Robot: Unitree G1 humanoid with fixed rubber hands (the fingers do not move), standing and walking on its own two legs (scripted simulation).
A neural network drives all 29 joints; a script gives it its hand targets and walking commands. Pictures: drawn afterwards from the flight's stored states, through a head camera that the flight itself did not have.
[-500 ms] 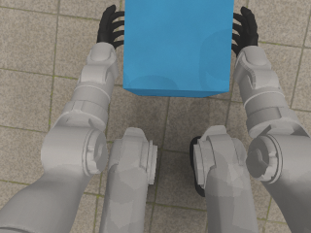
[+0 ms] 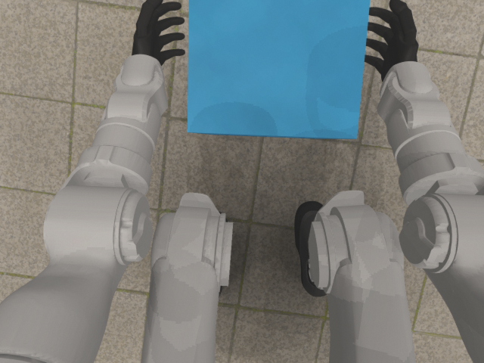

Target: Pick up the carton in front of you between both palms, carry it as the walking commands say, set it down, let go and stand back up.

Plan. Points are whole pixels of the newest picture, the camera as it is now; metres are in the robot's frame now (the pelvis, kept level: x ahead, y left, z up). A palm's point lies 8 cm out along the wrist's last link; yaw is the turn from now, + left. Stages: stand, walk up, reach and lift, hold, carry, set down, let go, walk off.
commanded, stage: set down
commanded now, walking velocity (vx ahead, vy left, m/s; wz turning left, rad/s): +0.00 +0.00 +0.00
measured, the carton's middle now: (269, 73) +0.50 -0.01 -0.24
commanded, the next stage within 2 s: let go in 1.20 s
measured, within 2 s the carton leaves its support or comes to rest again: neither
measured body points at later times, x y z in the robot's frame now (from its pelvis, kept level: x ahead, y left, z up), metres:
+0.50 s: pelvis +0.01 +0.00 +0.06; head +0.33 -0.01 +0.38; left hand +0.54 +0.17 -0.07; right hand +0.52 -0.21 -0.07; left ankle +0.10 +0.11 -0.33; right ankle +0.12 -0.12 -0.33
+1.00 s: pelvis +0.03 +0.00 +0.19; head +0.33 -0.01 +0.53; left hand +0.54 +0.18 +0.08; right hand +0.52 -0.22 +0.08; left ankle +0.10 +0.11 -0.33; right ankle +0.12 -0.12 -0.33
